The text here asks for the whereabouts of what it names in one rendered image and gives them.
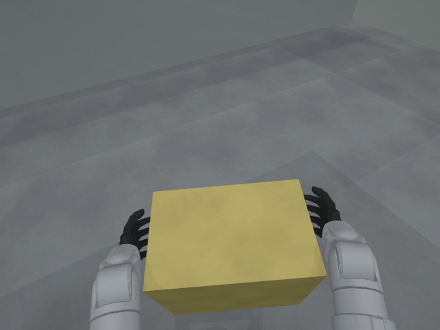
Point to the left robot forearm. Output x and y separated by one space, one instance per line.
115 299

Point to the carton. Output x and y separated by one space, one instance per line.
222 248

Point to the left robot hand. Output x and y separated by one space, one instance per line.
131 235

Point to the right robot forearm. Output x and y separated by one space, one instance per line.
355 280

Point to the right robot hand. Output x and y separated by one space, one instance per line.
326 210

